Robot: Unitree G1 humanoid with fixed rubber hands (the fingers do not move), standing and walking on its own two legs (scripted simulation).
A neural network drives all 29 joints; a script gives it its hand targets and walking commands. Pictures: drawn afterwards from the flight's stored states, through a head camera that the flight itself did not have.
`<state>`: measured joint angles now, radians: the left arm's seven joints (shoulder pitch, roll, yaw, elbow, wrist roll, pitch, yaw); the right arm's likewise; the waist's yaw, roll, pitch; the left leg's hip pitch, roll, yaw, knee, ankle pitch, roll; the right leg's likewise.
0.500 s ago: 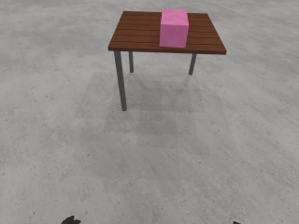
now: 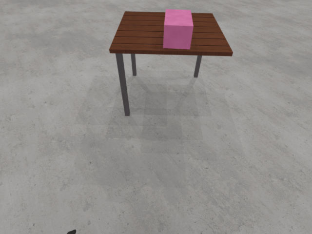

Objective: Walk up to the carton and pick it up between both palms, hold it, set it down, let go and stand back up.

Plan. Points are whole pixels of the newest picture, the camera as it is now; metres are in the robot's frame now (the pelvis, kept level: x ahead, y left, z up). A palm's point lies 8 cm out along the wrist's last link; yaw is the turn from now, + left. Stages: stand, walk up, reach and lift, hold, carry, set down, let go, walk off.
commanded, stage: stand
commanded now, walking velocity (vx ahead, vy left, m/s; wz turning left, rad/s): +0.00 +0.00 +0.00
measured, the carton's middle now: (177, 28) +1.39 -0.13 -0.04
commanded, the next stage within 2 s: none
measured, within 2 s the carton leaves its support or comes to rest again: neither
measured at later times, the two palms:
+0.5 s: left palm out of the picture +0.10 +0.25 -0.10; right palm out of the picture +0.08 -0.26 -0.10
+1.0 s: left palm out of the picture +0.10 +0.25 -0.10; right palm out of the picture +0.07 -0.26 -0.10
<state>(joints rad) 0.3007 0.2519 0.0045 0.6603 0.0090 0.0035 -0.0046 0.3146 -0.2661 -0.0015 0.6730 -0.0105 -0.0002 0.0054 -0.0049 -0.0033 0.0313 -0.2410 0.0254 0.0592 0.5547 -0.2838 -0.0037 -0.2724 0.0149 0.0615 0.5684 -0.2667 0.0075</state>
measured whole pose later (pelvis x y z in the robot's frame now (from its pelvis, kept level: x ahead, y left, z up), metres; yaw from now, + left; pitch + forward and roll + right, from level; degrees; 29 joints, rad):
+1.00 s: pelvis +0.00 +0.00 +0.00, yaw -2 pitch -1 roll +1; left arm 0.31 0.26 0.00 0.70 0.01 0.01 0.00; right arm 0.33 -0.28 0.00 0.71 -0.01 0.01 0.00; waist -0.01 0.00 0.03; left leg -0.22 0.03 0.09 0.53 -0.29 0.00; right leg -0.27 0.02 0.10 0.55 -0.26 0.01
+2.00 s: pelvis +0.01 +0.01 +0.00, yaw -4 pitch -1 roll +1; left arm 0.32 0.26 0.00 0.75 0.01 0.01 0.01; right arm 0.35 -0.29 0.01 0.75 0.00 0.01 0.00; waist -0.01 0.00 0.03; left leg -0.20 0.04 0.13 0.51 -0.29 0.00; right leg -0.27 0.03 0.13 0.54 -0.25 0.02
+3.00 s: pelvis +0.01 +0.01 +0.00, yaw -6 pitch -2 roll +1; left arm 0.31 0.25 0.00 0.81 0.01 0.01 0.02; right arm 0.36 -0.28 0.00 0.81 0.00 0.01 -0.01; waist -0.01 0.00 0.03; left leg -0.17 0.05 0.15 0.49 -0.28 0.00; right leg -0.26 0.04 0.15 0.52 -0.23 0.02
